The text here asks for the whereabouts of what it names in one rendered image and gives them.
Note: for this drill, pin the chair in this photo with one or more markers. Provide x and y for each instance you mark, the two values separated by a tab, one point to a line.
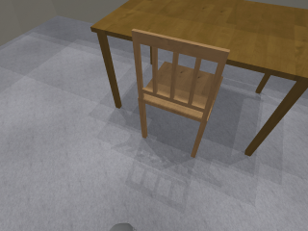
178	89

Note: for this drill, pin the table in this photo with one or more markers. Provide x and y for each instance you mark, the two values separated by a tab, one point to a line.
261	37

